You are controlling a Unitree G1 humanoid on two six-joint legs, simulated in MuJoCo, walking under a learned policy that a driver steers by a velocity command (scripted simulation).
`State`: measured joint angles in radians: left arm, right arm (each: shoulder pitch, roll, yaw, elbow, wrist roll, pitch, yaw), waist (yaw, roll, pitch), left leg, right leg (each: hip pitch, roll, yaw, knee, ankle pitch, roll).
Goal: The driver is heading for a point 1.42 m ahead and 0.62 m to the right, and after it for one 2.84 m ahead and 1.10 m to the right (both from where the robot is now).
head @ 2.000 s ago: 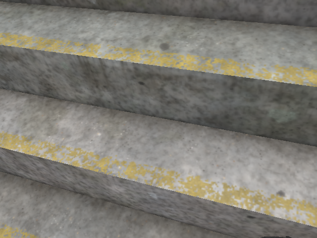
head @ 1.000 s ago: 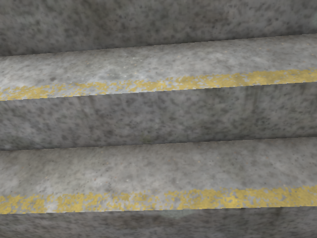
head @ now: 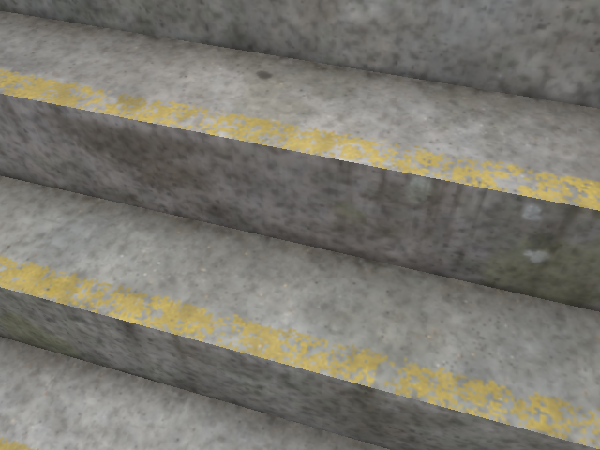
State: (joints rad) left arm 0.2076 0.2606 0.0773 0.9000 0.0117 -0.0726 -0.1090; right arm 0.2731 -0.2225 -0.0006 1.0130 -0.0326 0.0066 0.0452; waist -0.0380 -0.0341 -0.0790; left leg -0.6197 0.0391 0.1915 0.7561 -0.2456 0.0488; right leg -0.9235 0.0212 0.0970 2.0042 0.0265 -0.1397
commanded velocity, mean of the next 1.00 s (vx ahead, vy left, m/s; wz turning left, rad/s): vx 0.04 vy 0.00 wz -0.86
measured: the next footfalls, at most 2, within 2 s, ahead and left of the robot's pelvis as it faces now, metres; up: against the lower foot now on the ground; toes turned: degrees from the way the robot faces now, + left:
right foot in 0.56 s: +0.03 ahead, -0.19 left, +0.00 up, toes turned -26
left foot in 0.90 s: +0.17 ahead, +0.06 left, +0.20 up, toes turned -44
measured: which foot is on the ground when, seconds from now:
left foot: down 0.00-0.60, up 0.62-0.88, down 0.90-1.00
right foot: up 0.00-0.54, down 0.56-0.92, up 0.94-1.00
